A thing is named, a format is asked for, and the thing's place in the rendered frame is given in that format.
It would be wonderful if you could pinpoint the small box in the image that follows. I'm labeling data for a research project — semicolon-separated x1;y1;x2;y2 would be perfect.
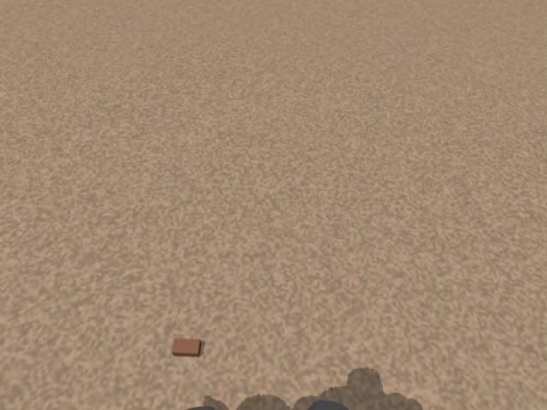
172;338;202;357

